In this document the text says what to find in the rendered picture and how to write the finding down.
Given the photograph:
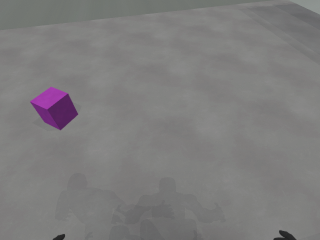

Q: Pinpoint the robot right hand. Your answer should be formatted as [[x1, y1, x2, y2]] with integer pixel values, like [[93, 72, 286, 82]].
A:
[[273, 230, 296, 240]]

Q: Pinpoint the carton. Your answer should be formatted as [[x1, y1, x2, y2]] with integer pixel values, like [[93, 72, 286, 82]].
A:
[[30, 87, 78, 130]]

